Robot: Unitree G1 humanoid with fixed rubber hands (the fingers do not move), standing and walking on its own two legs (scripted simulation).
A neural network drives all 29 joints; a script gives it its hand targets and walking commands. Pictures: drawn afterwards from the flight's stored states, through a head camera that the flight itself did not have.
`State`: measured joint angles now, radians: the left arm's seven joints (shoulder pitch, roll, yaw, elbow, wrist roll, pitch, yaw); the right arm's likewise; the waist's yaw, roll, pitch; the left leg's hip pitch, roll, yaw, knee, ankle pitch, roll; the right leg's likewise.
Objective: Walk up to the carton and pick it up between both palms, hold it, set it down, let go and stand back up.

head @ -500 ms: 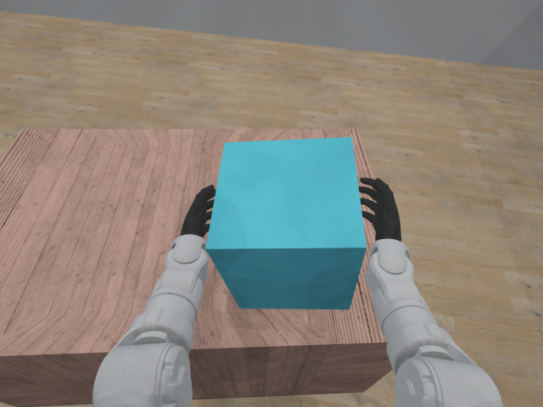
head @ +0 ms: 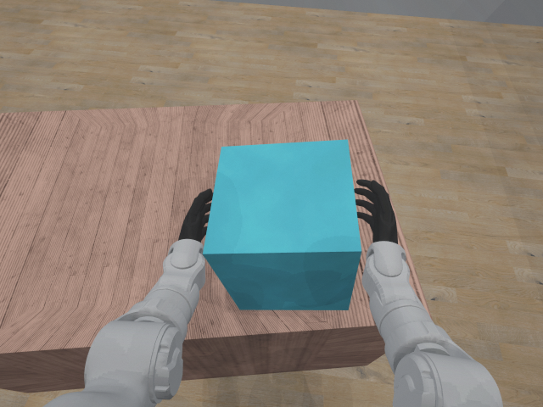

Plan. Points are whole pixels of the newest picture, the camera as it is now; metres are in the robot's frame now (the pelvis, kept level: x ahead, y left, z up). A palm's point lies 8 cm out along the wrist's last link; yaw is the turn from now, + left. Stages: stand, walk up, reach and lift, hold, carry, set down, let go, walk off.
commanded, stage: set down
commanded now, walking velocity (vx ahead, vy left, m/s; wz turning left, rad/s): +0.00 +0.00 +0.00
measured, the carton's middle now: (288, 233) +0.41 -0.03 -0.05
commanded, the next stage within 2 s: none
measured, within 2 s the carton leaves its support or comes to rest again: rests again in 0.98 s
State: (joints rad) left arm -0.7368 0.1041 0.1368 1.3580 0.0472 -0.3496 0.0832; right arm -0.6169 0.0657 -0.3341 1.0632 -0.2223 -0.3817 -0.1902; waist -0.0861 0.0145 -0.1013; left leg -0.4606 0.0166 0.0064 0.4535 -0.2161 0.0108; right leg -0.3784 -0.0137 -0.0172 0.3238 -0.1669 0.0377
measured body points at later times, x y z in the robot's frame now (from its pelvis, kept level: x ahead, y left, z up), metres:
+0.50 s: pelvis +0.00 +0.01 -0.01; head +0.09 +0.02 +0.43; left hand +0.40 +0.13 -0.05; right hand +0.38 -0.17 -0.01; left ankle -0.01 +0.10 -0.74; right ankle -0.02 -0.15 -0.74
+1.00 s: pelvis -0.02 +0.01 -0.02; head +0.08 +0.03 +0.41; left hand +0.41 +0.14 -0.05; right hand +0.37 -0.17 -0.04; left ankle -0.01 +0.10 -0.74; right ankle -0.02 -0.15 -0.74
